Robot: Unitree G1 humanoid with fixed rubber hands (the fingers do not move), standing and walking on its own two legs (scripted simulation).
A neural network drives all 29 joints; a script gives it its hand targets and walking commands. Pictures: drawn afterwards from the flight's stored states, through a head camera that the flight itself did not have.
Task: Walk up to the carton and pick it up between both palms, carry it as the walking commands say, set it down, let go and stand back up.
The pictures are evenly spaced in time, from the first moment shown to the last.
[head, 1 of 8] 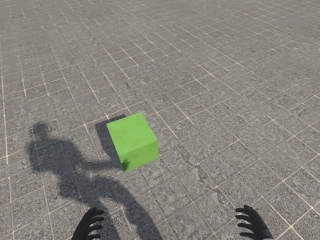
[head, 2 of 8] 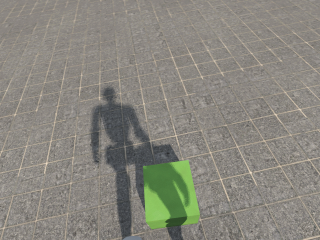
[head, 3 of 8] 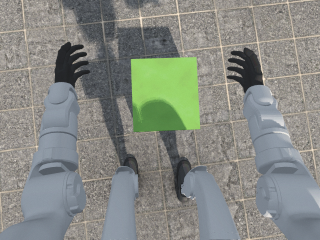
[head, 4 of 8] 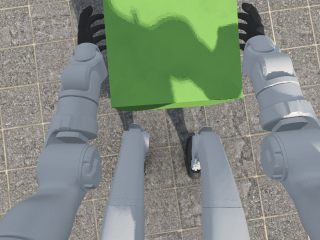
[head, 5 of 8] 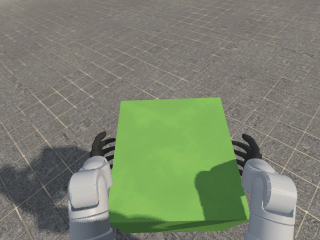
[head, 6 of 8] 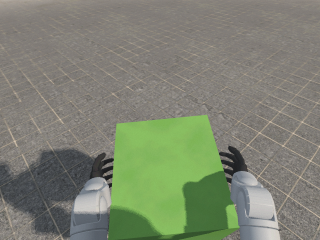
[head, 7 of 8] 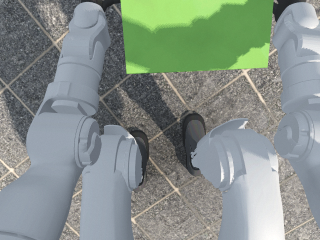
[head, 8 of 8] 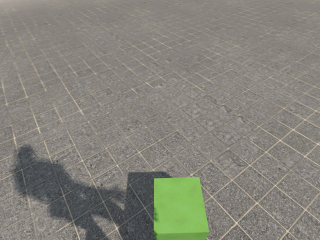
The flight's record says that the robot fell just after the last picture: no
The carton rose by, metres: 0.69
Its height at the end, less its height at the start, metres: +0.00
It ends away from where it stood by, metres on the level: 2.24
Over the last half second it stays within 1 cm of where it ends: yes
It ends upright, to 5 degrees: yes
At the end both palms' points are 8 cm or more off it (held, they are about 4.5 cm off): yes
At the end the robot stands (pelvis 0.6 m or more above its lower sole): yes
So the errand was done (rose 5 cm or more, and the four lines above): yes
